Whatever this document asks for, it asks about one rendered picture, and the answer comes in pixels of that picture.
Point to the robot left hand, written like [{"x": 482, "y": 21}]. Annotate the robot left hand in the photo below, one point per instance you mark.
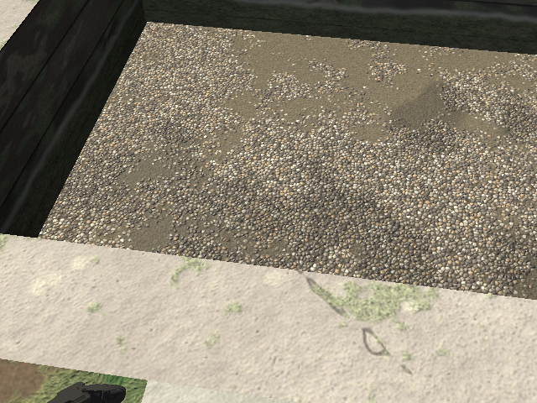
[{"x": 81, "y": 393}]

